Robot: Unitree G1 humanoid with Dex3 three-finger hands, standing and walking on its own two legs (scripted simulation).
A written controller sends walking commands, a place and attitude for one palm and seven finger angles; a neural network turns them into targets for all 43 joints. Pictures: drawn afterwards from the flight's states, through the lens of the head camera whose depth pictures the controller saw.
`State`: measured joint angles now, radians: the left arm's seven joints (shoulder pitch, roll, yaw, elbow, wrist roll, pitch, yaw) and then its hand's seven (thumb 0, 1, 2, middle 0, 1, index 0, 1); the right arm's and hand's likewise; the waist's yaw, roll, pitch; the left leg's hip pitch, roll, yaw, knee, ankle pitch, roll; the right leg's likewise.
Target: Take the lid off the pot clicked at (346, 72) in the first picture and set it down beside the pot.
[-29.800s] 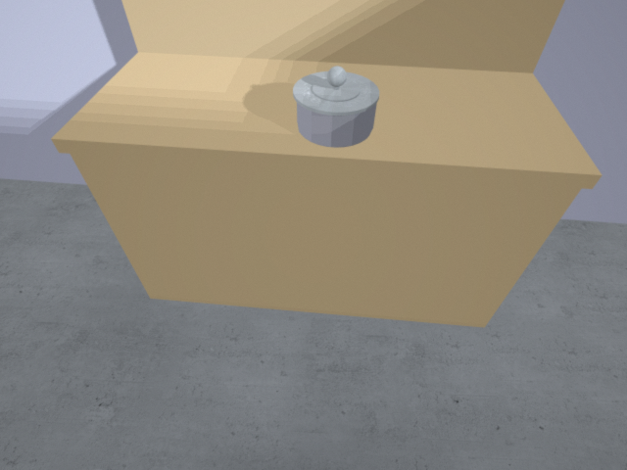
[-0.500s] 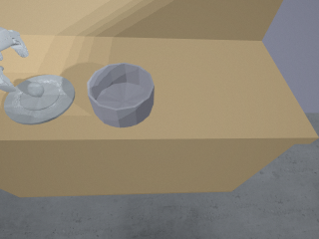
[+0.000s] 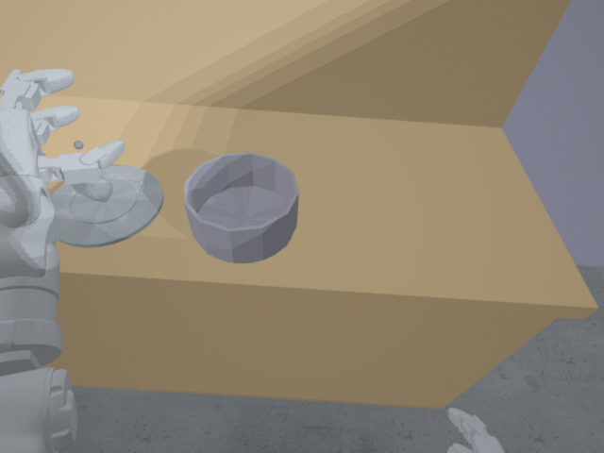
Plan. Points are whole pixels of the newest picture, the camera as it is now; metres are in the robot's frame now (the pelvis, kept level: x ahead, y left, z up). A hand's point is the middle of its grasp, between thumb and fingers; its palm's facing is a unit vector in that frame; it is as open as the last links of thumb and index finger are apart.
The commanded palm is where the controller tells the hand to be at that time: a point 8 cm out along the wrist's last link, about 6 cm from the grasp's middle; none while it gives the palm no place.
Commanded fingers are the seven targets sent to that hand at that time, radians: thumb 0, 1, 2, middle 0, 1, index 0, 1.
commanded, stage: draw the hand back to the body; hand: left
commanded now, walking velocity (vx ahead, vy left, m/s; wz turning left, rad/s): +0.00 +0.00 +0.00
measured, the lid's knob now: (98, 188) +0.52 +0.39 +0.01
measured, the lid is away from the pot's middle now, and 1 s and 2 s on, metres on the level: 0.26 0.26 0.26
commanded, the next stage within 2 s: step back with the hand held close in 1.44 s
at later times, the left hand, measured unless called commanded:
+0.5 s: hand (77, 203) +0.32 +0.26 +0.19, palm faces +0.52 -0.82 -0.24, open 8.4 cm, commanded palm +0.26 +0.29 +0.20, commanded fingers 0.00 0.83 0.88 -0.21 -0.34 -0.21 -0.34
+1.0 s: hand (66, 293) +0.22 +0.23 +0.18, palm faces +0.45 -0.85 -0.27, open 7.4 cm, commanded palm +0.16 +0.26 +0.18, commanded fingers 0.00 0.90 0.90 -0.20 -0.30 -0.20 -0.30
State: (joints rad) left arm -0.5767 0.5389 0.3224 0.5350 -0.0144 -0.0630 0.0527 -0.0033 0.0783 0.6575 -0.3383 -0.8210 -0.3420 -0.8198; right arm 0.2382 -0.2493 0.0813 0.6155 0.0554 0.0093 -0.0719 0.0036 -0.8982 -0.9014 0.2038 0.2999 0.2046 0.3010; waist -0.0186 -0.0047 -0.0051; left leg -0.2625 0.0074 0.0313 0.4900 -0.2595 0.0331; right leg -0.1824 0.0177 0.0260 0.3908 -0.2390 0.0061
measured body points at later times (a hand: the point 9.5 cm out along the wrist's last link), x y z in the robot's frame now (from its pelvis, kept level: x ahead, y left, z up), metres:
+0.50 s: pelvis +0.01 -0.04 +0.00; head +0.01 -0.06 +0.45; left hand +0.29 +0.30 +0.20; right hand +0.19 -0.28 -0.09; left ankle +0.00 +0.09 -0.74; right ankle -0.02 -0.14 -0.74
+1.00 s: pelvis -0.01 -0.03 +0.01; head -0.03 -0.05 +0.45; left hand +0.19 +0.28 +0.19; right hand +0.18 -0.25 -0.08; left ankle +0.00 +0.09 -0.74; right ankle -0.02 -0.14 -0.74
